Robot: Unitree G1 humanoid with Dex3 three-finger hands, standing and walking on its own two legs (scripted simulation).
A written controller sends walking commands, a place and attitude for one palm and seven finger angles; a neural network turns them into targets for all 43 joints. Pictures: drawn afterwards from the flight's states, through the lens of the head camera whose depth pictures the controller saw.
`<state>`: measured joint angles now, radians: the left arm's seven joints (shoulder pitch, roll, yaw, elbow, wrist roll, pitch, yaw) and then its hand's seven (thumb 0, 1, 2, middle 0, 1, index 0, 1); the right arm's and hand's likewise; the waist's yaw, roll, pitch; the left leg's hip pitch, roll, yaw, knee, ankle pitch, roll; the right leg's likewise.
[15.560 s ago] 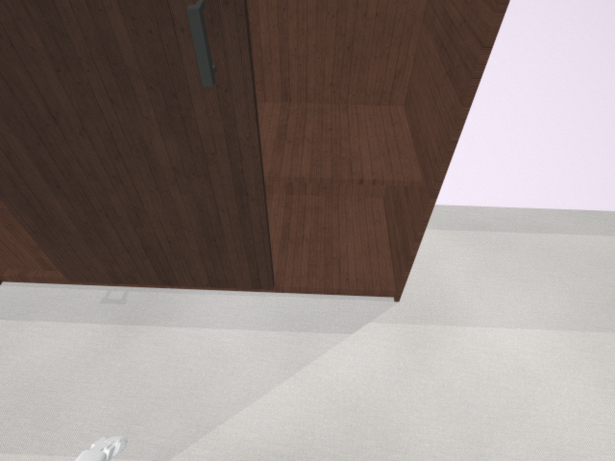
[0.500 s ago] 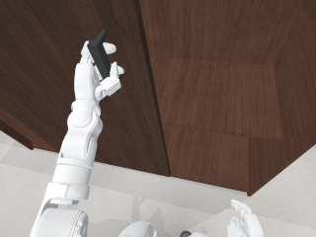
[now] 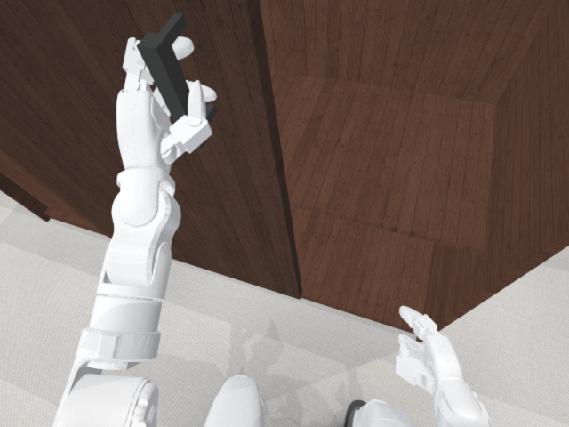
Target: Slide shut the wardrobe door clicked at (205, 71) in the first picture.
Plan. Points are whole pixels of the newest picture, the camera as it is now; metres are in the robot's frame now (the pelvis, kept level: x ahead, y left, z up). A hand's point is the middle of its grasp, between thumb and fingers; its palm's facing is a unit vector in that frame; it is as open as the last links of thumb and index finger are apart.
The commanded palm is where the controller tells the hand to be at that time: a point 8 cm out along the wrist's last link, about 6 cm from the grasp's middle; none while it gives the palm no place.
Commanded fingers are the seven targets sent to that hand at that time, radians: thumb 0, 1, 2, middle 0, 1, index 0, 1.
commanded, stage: step sideways, sliding the door along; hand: left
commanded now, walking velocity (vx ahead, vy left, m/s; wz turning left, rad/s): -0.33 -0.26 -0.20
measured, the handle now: (186, 86) +0.44 +0.19 +0.19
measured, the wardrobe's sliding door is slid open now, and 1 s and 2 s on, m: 0.39 0.06 0.00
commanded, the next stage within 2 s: stop walking and hold the door there in 1.58 s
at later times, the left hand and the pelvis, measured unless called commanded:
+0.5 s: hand (331, 148) +0.37 +0.01 +0.19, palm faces +0.23 -0.97 -0.04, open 6.8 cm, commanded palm +0.33 -0.01 +0.18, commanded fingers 0.00 0.90 0.90 -0.45 -1.40 -0.45 -1.40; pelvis -0.02 -0.13 +0.00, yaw -1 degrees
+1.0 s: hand (543, 198) +0.33 -0.17 +0.19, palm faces +0.10 -0.99 -0.07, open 6.8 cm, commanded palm +0.30 -0.16 +0.19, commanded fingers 0.00 0.90 0.90 -0.45 -1.40 -0.45 -1.40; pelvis -0.06 -0.26 +0.01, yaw -6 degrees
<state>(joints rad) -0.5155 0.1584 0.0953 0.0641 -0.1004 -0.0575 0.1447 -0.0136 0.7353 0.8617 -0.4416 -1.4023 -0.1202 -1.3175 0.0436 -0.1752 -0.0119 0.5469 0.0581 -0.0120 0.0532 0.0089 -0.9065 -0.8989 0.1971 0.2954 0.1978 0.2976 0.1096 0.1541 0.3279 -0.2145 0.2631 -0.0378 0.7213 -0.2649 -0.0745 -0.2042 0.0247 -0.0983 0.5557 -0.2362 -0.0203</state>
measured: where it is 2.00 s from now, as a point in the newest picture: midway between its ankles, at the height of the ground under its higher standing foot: outside the picture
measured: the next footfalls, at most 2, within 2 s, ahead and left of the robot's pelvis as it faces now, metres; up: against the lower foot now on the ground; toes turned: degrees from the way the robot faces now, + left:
left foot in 0.14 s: +0.05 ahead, +0.16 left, +0.00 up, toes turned +9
right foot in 0.34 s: +0.08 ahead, -0.18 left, +0.00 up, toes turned -4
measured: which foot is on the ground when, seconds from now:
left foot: down 0.00-0.00, up 0.02-0.12, down 0.14-0.38, up 0.40-0.56, down 0.58-0.86, up 0.88-1.00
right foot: down 0.00-0.16, up 0.18-0.32, down 0.34-0.60, up 0.62-0.78, down 0.80-1.00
